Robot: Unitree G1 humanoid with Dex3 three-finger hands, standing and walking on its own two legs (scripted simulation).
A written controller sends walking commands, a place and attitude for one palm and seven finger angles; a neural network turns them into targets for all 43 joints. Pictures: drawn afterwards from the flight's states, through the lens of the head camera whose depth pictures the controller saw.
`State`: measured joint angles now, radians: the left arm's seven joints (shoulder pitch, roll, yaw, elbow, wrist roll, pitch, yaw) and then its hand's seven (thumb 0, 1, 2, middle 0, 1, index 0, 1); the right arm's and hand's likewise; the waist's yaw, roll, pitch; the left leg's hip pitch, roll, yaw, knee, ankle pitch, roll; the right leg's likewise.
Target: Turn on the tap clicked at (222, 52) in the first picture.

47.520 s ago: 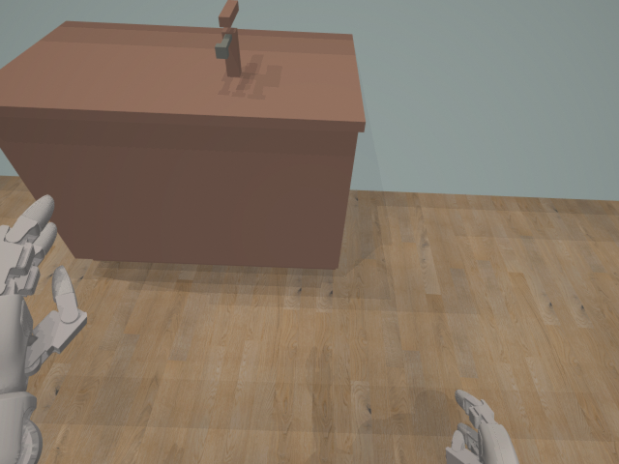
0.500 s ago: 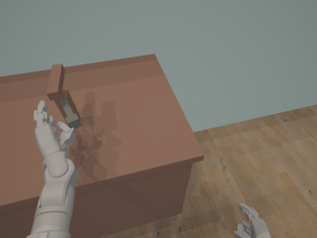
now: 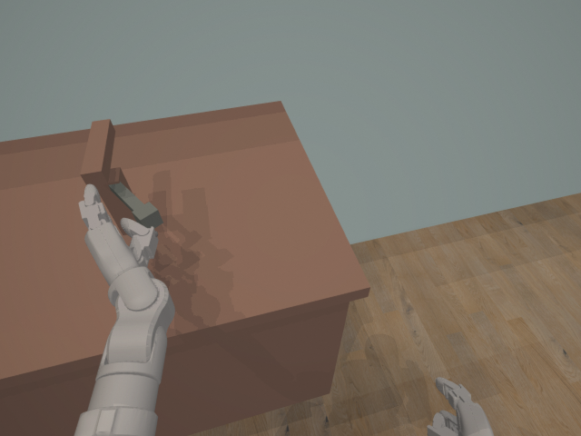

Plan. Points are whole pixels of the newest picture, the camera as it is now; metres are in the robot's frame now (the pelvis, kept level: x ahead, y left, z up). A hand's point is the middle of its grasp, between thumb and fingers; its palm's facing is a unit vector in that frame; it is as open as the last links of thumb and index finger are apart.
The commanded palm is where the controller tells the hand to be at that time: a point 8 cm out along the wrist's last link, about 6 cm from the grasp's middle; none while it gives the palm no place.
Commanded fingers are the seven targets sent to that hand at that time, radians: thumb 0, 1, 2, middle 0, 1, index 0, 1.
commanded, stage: push the lever round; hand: left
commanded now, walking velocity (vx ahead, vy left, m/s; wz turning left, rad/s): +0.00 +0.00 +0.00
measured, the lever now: (147, 217) +0.38 +0.24 +0.11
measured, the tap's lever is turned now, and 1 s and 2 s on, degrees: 31 51 54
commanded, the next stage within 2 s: none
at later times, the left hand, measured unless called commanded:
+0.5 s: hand (165, 225) +0.36 +0.21 +0.11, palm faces +0.76 -0.65 -0.06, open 7.9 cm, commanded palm +0.32 +0.22 +0.10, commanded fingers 0.00 0.90 0.90 -0.15 -0.15 -0.15 -0.15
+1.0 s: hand (180, 212) +0.39 +0.20 +0.11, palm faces +0.84 -0.54 -0.08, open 8.4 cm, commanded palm +0.35 +0.20 +0.10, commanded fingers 0.00 0.90 0.90 -0.15 -0.15 -0.15 -0.15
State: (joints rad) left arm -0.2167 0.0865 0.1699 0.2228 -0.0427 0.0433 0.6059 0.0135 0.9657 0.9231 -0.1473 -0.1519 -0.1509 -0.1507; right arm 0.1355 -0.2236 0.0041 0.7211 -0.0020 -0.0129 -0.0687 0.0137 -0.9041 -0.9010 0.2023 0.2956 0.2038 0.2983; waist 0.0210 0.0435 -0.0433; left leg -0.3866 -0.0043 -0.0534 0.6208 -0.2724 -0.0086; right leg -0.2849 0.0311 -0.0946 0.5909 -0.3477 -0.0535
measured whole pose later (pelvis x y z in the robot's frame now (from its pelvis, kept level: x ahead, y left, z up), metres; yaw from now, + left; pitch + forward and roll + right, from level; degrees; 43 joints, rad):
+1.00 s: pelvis +0.00 -0.01 +0.00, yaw +1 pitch +4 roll +0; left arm -0.50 -0.03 0.20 0.50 0.06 0.07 0.93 0.02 0.92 0.91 -0.15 -0.15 0.00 -0.04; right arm 0.12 -0.19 -0.02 0.79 -0.04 0.03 -0.02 0.01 -0.90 -0.90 0.20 0.30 0.20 0.30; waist 0.02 0.04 -0.07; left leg -0.43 0.00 -0.08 0.62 -0.27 -0.03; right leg -0.32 0.04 -0.12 0.60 -0.36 -0.07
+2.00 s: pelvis -0.01 -0.02 +0.00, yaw +1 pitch +5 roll +0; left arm -0.60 0.03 0.26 0.67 0.05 -0.04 0.96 0.02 0.92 0.91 -0.15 -0.15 0.00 0.00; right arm 0.15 -0.21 -0.02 0.81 -0.03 0.02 -0.04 0.01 -0.91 -0.90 0.20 0.30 0.20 0.30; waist -0.01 0.03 -0.08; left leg -0.47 0.02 -0.08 0.64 -0.26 -0.03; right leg -0.37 0.05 -0.12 0.62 -0.35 -0.09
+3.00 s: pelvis +0.00 -0.04 +0.00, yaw +1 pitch +5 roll +1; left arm -0.56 0.07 0.27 0.65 0.01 -0.06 0.91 0.02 0.91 0.90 -0.15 -0.15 0.00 0.00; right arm 0.13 -0.22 -0.01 0.80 -0.01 0.02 -0.07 0.01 -0.91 -0.90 0.20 0.30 0.20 0.30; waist 0.01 0.02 -0.07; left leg -0.44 0.02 -0.08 0.60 -0.25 -0.02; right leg -0.35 0.06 -0.13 0.61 -0.36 -0.11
